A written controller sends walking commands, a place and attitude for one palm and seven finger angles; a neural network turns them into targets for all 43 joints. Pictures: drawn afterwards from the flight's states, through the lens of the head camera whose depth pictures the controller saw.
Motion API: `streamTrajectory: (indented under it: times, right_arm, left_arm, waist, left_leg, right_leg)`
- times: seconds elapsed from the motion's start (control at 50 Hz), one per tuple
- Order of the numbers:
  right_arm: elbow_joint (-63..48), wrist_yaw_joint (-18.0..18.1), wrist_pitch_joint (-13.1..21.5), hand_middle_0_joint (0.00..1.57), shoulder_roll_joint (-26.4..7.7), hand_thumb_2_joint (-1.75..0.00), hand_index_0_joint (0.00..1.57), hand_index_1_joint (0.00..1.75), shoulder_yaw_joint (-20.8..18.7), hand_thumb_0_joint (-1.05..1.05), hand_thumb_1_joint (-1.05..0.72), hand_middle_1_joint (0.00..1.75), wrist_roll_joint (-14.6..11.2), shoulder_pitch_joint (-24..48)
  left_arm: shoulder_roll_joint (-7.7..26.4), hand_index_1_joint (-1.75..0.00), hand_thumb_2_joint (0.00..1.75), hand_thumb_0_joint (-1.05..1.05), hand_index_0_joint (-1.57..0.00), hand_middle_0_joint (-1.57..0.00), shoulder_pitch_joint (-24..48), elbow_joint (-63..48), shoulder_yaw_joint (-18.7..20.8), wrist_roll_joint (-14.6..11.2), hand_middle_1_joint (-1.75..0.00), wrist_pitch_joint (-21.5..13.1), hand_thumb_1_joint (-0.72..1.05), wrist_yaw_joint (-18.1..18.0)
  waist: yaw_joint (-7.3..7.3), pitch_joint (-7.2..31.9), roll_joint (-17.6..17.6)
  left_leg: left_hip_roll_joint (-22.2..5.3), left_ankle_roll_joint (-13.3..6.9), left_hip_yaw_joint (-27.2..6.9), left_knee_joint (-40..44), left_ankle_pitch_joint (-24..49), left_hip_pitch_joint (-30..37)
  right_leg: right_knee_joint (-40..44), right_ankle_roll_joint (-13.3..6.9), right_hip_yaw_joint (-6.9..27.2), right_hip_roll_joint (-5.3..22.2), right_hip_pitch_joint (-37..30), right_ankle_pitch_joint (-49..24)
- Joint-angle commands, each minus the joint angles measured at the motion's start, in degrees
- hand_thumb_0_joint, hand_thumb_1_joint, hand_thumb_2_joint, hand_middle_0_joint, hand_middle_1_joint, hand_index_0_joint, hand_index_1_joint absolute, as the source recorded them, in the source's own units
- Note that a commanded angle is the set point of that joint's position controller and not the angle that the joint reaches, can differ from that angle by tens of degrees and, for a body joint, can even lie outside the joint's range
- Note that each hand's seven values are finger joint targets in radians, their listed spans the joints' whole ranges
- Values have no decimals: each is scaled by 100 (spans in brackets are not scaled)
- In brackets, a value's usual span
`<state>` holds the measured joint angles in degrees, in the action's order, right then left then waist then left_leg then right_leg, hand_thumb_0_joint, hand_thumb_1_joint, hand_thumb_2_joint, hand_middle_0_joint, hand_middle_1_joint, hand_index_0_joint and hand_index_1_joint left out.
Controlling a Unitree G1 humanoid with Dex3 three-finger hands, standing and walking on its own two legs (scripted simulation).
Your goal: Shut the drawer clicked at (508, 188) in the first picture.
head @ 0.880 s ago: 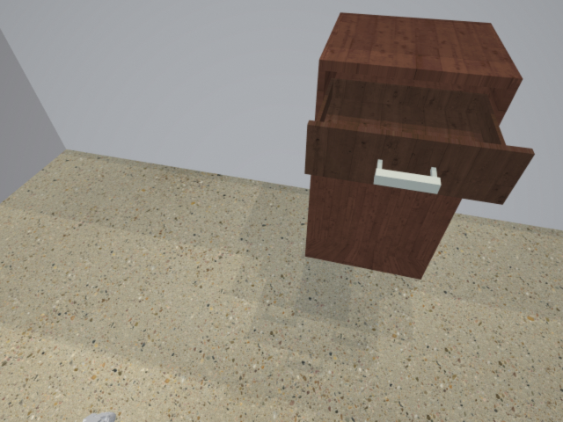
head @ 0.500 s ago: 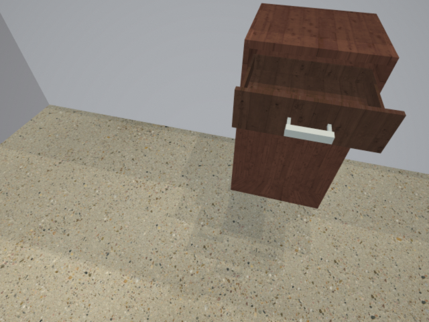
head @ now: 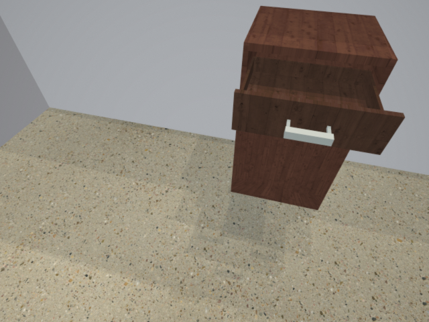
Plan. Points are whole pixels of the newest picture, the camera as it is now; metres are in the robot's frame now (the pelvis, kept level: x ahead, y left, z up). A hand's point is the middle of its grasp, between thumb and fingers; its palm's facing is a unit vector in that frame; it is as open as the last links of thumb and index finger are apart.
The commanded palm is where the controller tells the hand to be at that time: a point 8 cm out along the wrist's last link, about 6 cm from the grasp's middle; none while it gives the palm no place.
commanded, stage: look at it before walking up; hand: left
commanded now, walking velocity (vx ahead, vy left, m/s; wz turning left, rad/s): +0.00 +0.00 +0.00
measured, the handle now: (308, 131) +0.63 -0.23 +0.00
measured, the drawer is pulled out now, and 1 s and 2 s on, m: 0.28 0.28 0.28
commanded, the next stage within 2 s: walk to a spot facing it in 0.56 s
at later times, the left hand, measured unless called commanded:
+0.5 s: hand out of the picture +0.07 +0.24 -0.16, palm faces -0.03 -0.94 -0.33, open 7.4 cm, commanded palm none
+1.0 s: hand out of the picture +0.08 +0.20 -0.17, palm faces -0.12 -0.95 -0.29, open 7.4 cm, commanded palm none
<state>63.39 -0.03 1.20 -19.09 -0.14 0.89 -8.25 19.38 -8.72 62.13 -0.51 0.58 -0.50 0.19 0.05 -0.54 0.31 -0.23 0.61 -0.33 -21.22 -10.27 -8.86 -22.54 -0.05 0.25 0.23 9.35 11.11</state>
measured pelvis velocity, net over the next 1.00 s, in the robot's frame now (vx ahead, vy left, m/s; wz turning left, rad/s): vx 0.00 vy -0.01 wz -0.15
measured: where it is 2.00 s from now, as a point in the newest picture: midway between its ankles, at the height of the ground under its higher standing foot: outside the picture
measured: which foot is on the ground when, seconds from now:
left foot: down 0.00-1.00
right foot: down 0.00-1.00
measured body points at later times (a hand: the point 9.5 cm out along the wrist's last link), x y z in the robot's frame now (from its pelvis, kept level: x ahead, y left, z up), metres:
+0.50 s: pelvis +0.01 +0.00 +0.00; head +0.01 +0.00 +0.45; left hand +0.07 +0.29 -0.13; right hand +0.08 -0.30 -0.13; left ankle +0.02 +0.13 -0.75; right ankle +0.01 -0.12 -0.75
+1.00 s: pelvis +0.00 -0.01 -0.02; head +0.02 -0.03 +0.43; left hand +0.09 +0.25 -0.15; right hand +0.05 -0.28 -0.16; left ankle +0.02 +0.13 -0.75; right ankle +0.01 -0.11 -0.74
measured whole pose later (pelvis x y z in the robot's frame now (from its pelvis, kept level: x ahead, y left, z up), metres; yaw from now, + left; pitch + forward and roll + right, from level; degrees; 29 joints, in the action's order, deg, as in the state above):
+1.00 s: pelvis +0.00 -0.01 -0.02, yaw -9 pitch -2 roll +3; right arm 57.0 1.2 -0.6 -13.5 -1.6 1.1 -8.8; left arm 15.5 -12.2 56.6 1.7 0.9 3.1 0.6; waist 1.5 -4.1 -1.3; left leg -2.9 1.6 7.8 -30.3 -16.8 -11.4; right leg -39.5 0.0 3.6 -1.4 18.8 19.6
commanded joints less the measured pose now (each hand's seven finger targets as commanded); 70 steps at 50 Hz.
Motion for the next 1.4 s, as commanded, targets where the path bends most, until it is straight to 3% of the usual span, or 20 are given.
streamTrajectory:
  times: [0.0, 0.28, 0.64, 0.68, 0.74, 0.84, 0.9, 0.94, 0.96, 1.0, 1.02, 1.04, 1.06, 1.08, 1.1, 1.12, 1.14, 1.16, 1.22, 1.38]
  right_arm:
    - [-360, 70, 121, 20, -1126, -90, 20, 30, -216, 0, -90, 30, -35, 221]
    - [-330, 74, 116, 20, -1140, -90, 20, 30, -195, 0, -90, 30, -35, 270]
    - [-277, 102, 132, 20, -1116, -90, 20, 30, -179, 0, -90, 30, -45, 260]
    - [-299, 123, 132, 20, -1136, -90, 20, 30, -208, 0, -90, 30, -35, 234]
    - [-308, 161, 14, 20, -464, -90, 20, 30, -132, 0, -90, 30, -30, -134]
    - [-682, 216, -104, 20, -617, -90, 20, 30, -312, 0, -90, 30, -16, -261]
    - [-911, 224, -112, 20, -707, -90, 20, 30, -420, 0, -90, 30, -9, -215]
    - [-1015, 209, -89, 20, -702, -90, 20, 30, -481, 0, -90, 30, 5, -114]
    - [-1071, 200, -86, 20, -676, -90, 20, 30, -497, 0, -90, 30, 16, -74]
    - [-1212, 199, -91, 20, -634, -90, 20, 30, -526, 0, -90, 30, 26, 150]
    - [-1252, 193, -113, 20, -591, -90, 20, 30, -541, 0, -90, 30, 23, 273]
    - [-1309, 170, -171, 20, -419, -90, 20, 30, -518, 0, -90, 30, -10, 314]
    - [-1513, 143, -198, 20, 103, -90, 20, 30, -429, 0, -90, 30, -32, 185]
    - [-1552, 176, -252, 20, -79, -90, 20, 30, -462, 0, -90, 30, -31, 286]
    - [-1480, 173, -285, 20, -116, -90, 20, 30, -498, 0, -90, 30, -38, 192]
    - [-1380, 168, -275, 20, -115, -90, 20, 30, -512, 0, -90, 30, -48, 207]
    - [-1302, 145, -262, 20, -131, -90, 20, 30, -519, 0, -90, 30, -22, 140]
    - [-1258, 131, -260, 20, -78, -90, 20, 30, -519, 0, -90, 30, 0, 40]
    - [-1185, 144, -290, 20, 15, -90, 20, 30, -528, 0, -90, 30, 11, -162]
    - [-1364, 207, -320, 20, -57, -90, 20, 30, -519, 0, -90, 30, 41, -3]
  left_arm:
    - [1161, -30, 90, 0, -20, -20, 232, -374, 236, 19, -30, -106, 90, -82]
    - [1154, -30, 90, 0, -20, -20, 216, -359, 235, 13, -30, -113, 90, -72]
    - [1123, -30, 90, 0, -20, -20, 168, -314, 246, 7, -30, -130, 90, -93]
    - [1130, -30, 90, 0, -20, -20, 215, -352, 273, 11, -30, -101, 90, -82]
    - [568, -30, 90, 0, -20, -20, -100, -361, 217, 9, -30, 81, 90, -109]
    - [571, -30, 90, 0, -20, -20, -220, -739, 340, 44, -30, 224, 90, -69]
    - [414, -30, 90, 0, -20, -20, -299, -931, 385, 50, -30, 254, 90, -21]
    - [213, -30, 90, 0, -20, -20, -405, -1034, 414, 51, -30, 297, 90, 7]
    - [152, -30, 90, 0, -20, -20, -424, -1090, 433, 54, -30, 312, 90, 20]
    - [100, -30, 90, 0, -20, -20, -684, -1127, 480, 56, -30, 306, 90, 55]
    - [96, -30, 90, 0, -20, -20, -1021, -1051, 518, 69, -30, 275, 90, 62]
    - [352, -30, 90, 0, -20, -20, -1378, -968, 590, 106, -30, 206, 90, 43]
    - [999, -30, 90, 0, -20, -20, -1507, -999, 706, 161, -30, 112, 90, -66]
    - [953, -30, 90, 0, -20, -20, -1571, -1032, 688, 58, -30, 153, 90, -129]
    - [768, -30, 90, 0, -20, -20, -1288, -1107, 704, 45, -30, 144, 90, -167]
    - [617, -30, 90, 0, -20, -20, -948, -1200, 690, 43, -30, 152, 90, -161]
    - [472, -30, 90, 0, -20, -20, -724, -1281, 645, 19, -30, 136, 90, -133]
    - [374, -30, 90, 0, -20, -20, -699, -1323, 626, 6, -30, 102, 90, -117]
    - [313, -30, 90, 0, -20, -20, -868, -1303, 651, -4, -30, 65, 90, -126]
    - [246, -30, 90, 0, -20, -20, -1061, -1253, 700, 23, -30, 116, 90, -89]
  waist:
    - [-2, 87, -64]
    - [-2, 142, -64]
    - [4, 320, -106]
    - [-13, 236, -29]
    - [-33, 141, -47]
    - [-53, 61, 39]
    - [-14, 99, 487]
    - [50, 48, 1004]
    - [68, 10, 1032]
    - [242, 37, 936]
    - [423, 72, 699]
    - [585, 78, -296]
    - [510, 10, -2289]
    - [524, 44, -1662]
    - [358, -74, -1569]
    - [253, -232, -1140]
    - [148, -244, -692]
    - [102, -98, -544]
    - [100, 290, -536]
    - [216, 173, -704]
  left_leg:
    - [-619, -204, -586, 449, 243, -65]
    - [-616, -179, -566, 460, 310, 30]
    - [-671, -166, -507, 438, 842, 240]
    - [-707, -149, -395, 338, 891, 316]
    - [-736, -41, -99, 10, 895, 256]
    - [-975, -137, -35, -218, 559, 225]
    - [-1438, -422, -258, -83, 640, 158]
    - [-1918, -796, -393, 99, 1124, 100]
    - [-2034, -914, -330, 84, 1315, 2]
    - [-2035, -814, 17, -367, 1399, -334]
    - [-1804, -560, 312, -985, 1099, -669]
    - [-1164, -100, 788, -2217, -11, -1172]
    - [-158, 303, 887, -3873, -2385, -2566]
    - [-192, 222, -41, -4366, -2418, -2389]
    - [-313, 175, -176, -4516, -1977, -2385]
    - [-386, 192, -244, -4726, -1600, -2467]
    - [-433, 234, -273, -4757, -1150, -2412]
    - [-404, 268, -244, -4682, -899, -2359]
    - [-354, 350, -223, -4564, -596, -2415]
    - [-244, 392, -417, -4139, -628, -2557]
  right_leg:
    - [492, -177, 666, 644, 73, -83]
    - [577, -169, 670, 660, 12, -140]
    - [479, -172, 599, 687, -240, -901]
    - [405, -199, 689, 642, -92, -1091]
    - [69, -147, 788, 614, 176, -1445]
    - [-621, -151, 865, 338, 826, -1254]
    - [-1463, -58, 552, 54, 1091, -676]
    - [-2363, 47, 122, -77, 1346, 1154]
    - [-2571, 73, 21, 0, 1312, 1571]
    - [-2201, 16, 26, 201, 855, 1394]
    - [-1534, -2, -10, 202, 322, 752]
    - [-423, -110, 599, 493, -29, -377]
    - [525, -567, 3172, 1942, -282, -1840]
    - [715, -866, 3208, 2047, 52, -1800]
    - [834, -712, 2936, 1742, 239, -1266]
    - [823, -771, 2945, 1620, 413, -554]
    - [745, -746, 2600, 1358, 453, -388]
    - [695, -670, 2382, 1181, 345, -495]
    - [624, -467, 2150, 958, -127, -578]
    - [891, -311, 2682, 793, -166, 348]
